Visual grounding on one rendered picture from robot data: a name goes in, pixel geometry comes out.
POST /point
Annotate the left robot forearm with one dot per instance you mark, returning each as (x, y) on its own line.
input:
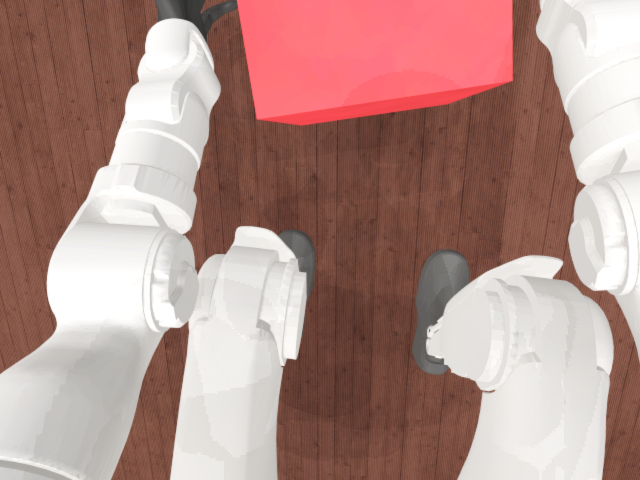
(158, 149)

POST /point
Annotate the right robot forearm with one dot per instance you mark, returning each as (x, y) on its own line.
(595, 49)

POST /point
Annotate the robot left hand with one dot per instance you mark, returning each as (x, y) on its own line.
(190, 10)

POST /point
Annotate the robot right upper arm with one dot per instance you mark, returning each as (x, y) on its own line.
(604, 241)

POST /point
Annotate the left robot thigh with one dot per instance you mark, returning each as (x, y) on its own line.
(227, 420)

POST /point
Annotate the right robot shin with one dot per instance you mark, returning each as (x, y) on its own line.
(446, 342)

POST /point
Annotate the carton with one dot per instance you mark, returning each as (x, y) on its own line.
(314, 61)

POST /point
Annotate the robot left upper arm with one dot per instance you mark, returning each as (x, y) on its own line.
(67, 408)

